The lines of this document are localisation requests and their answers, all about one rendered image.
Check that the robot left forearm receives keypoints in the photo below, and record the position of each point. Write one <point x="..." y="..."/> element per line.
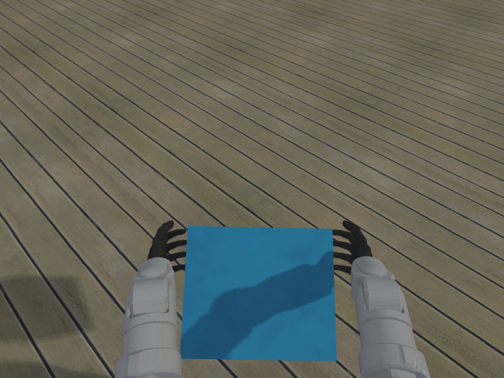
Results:
<point x="150" y="324"/>

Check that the left robot hand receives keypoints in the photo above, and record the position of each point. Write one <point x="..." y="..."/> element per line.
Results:
<point x="159" y="248"/>

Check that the robot right forearm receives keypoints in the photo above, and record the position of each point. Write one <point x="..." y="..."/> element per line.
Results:
<point x="388" y="348"/>

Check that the right robot hand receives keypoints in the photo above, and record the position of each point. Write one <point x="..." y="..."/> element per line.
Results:
<point x="358" y="246"/>

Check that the carton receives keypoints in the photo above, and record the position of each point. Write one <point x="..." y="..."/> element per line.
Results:
<point x="259" y="294"/>

